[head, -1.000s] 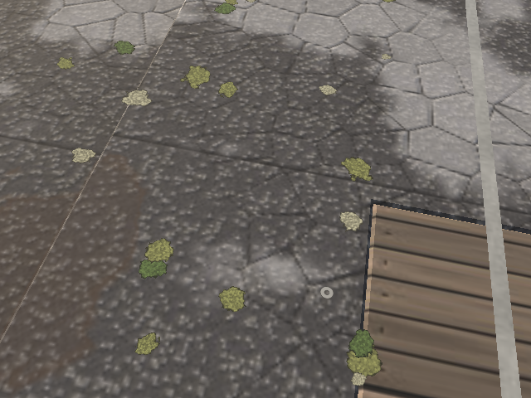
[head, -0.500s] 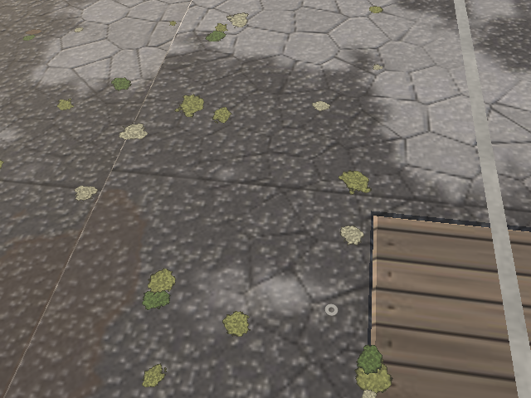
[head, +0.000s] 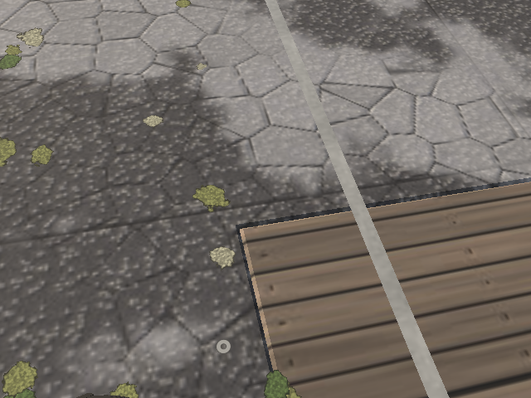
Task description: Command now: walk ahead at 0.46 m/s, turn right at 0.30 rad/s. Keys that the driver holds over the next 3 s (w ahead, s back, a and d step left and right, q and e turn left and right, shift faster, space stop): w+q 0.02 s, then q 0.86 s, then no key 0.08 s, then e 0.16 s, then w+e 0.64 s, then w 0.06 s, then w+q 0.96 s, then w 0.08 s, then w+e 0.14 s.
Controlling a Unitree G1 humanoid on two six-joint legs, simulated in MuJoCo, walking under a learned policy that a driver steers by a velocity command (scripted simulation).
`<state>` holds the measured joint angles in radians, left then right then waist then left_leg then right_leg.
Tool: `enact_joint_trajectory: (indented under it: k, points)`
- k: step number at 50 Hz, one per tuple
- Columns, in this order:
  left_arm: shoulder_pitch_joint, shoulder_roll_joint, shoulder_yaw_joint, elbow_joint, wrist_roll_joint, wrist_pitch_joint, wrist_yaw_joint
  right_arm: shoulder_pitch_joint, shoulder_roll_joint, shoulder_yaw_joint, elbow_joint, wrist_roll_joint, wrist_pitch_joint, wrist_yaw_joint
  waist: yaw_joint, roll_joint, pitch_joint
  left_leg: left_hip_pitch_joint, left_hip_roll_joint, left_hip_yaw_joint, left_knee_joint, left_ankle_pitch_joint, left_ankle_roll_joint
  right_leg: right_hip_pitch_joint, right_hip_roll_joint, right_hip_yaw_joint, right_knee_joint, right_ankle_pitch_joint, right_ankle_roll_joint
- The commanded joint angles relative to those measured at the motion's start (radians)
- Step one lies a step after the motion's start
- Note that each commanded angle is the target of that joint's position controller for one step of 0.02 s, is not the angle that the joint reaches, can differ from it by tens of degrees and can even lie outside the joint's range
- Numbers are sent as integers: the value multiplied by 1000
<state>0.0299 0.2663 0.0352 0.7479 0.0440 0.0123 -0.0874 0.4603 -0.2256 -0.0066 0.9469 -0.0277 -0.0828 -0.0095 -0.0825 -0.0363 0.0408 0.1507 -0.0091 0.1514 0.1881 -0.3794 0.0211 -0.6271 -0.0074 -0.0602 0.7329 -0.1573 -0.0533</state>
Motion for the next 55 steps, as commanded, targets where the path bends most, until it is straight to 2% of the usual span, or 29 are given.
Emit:
enact_joint_trajectory:
  k: [1,2,3,4,5,6,7,8,10,14,18,21,26,27,28,29,30,31,33,35,36,39,44,49,51,52,53,54,55]
  points:
    - [-55,41,-2,-77,3,-27,20,51,-177,-29,14,6,-5,-9,60,184,28,-67,246,-54,138,1204,99,178,98,-98,-120,-57,-74]
    - [73,62,7,-32,4,-37,33,49,-184,-27,26,10,0,-11,123,185,-37,-71,244,-61,286,1304,96,317,120,-83,-163,-44,-102]
    - [248,85,16,28,13,-53,48,21,-187,-25,28,28,2,-10,212,175,-118,-166,219,-51,478,1217,80,553,96,-46,-276,103,-130]
    - [407,156,36,76,37,-63,68,-2,-144,-10,-7,41,-5,-3,265,113,-241,-394,172,-53,746,779,62,858,-104,127,-260,198,-166]
    - [413,240,52,76,35,-63,78,137,-13,16,-32,76,3,6,177,-134,-443,-711,-16,-79,1172,-265,22,1150,-506,604,-224,668,-329]
    - [426,227,65,76,-30,-56,85,45,-175,-36,-11,56,12,-14,226,70,-446,-666,-15,-271,1214,-150,34,997,-438,520,-239,843,-318]
    - [306,175,44,81,-35,-62,89,-12,-129,-31,-38,65,9,-15,153,-18,-272,-695,26,-265,1166,-95,36,847,-399,354,-293,886,-283]
    - [236,87,22,75,-35,-70,86,-16,-108,-26,-26,46,12,-16,117,6,-137,-695,64,-226,1079,-61,34,702,-345,258,-356,816,-226]
    - [171,27,1,74,-37,-79,93,21,-74,-31,6,5,50,-5,58,-17,-48,-590,74,-196,997,-4,13,500,-267,121,-438,727,-158]
    - [170,65,9,77,-30,-95,102,20,-35,-47,-10,4,85,14,14,-41,-68,-568,41,-152,962,94,-10,414,-242,-16,-466,765,-153]
    - [174,48,4,87,-30,-80,120,-115,-26,-46,-76,-4,95,25,34,-92,-32,-615,61,-115,739,228,-12,416,-208,-109,-450,632,-132]
    - [219,77,14,99,-29,-67,125,-189,-23,-41,-116,-7,100,36,69,-78,-51,-580,50,-81,611,245,1,463,-242,-114,-411,594,-143]
    - [242,121,39,98,-22,-28,127,-234,-60,-54,-175,-12,105,39,90,-62,-35,-552,30,-69,486,53,50,521,-316,-77,-275,499,-132]
    - [243,124,43,98,-23,-21,129,-217,-59,-56,-179,-11,98,37,77,-40,-43,-509,20,-66,413,71,63,518,-310,-87,-204,474,-110]
    - [268,128,47,104,-19,-13,128,-169,-76,-63,-173,-12,84,31,48,28,-78,-407,17,-101,304,189,84,487,-276,-114,-70,414,-64]
    - [302,108,43,75,-18,-10,125,-105,-194,-94,-175,-20,70,17,34,231,-141,-265,196,-368,216,539,148,350,-177,-166,203,129,6]
    - [251,44,26,7,-32,5,122,-70,-298,-124,-176,7,80,10,24,369,-183,-175,424,-723,166,882,367,87,58,-107,418,-553,62]
    - [210,68,27,15,-18,21,124,-35,-261,-122,-160,35,90,9,5,177,-205,-177,395,-657,161,763,389,77,10,54,510,-527,69]
    - [166,64,29,12,-31,16,122,-184,-175,-97,-186,20,112,-6,59,95,-54,-315,275,-501,124,532,302,39,-27,85,461,-354,71]
    - [191,83,37,21,-5,17,121,-273,-131,-84,-215,21,116,-10,94,124,-60,-351,187,-422,126,540,243,84,-21,76,406,-258,78]
    - [209,76,37,24,-5,23,119,-265,-137,-85,-217,19,112,-5,97,113,-90,-343,178,-412,136,580,238,104,-8,75,401,-247,82]
    - [200,53,31,7,-20,35,119,-230,-179,-100,-209,15,101,4,86,104,-111,-326,166,-436,132,505,230,110,0,84,302,-247,96]
    - [138,62,30,-32,-24,36,125,-211,-199,-111,-216,4,114,7,50,157,-93,-349,158,-540,102,224,227,127,14,100,152,-248,96]
    - [205,59,26,-21,-36,19,131,-255,-178,-102,-220,-7,119,14,62,180,-120,-391,156,-554,132,282,194,297,38,68,-22,-268,58]
    - [278,36,18,5,-35,10,132,-275,-156,-89,-211,4,125,6,98,161,-120,-441,135,-532,169,259,149,440,41,38,-244,-155,29]
    - [272,31,13,6,-27,2,132,-252,-124,-76,-198,9,125,-1,95,115,-101,-490,104,-511,192,176,100,505,11,85,-389,-99,11]
    - [241,59,6,-9,-5,-11,132,-190,-53,-53,-183,8,123,-4,56,-63,-106,-518,23,-419,315,40,46,523,-179,334,-540,-191,-16]
    - [162,120,8,-29,-4,-16,121,-205,-75,-57,-185,15,122,-7,33,-155,-31,-517,-83,-281,311,-37,13,354,-318,516,-589,-146,-96]
    - [118,88,2,-27,-7,-23,111,-231,-109,-63,-171,2,123,-7,34,-121,0,-396,-30,-275,377,-16,3,251,-295,489,-580,-139,-125]
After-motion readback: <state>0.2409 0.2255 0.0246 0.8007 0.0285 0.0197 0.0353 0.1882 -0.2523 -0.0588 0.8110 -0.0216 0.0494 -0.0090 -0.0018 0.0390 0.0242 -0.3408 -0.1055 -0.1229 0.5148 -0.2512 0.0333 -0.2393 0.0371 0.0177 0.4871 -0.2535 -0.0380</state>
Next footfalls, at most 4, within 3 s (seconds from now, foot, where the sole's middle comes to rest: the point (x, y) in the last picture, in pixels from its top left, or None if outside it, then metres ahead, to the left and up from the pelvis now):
0.08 right None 0.20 -0.09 -0.77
0.58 left None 0.27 0.10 -0.77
1.06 right None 0.30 -0.10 -0.77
1.44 left None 0.25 0.10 -0.77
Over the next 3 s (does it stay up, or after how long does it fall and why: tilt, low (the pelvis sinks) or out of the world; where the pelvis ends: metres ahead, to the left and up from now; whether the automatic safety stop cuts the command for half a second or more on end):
stays up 1.06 0.12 -0.01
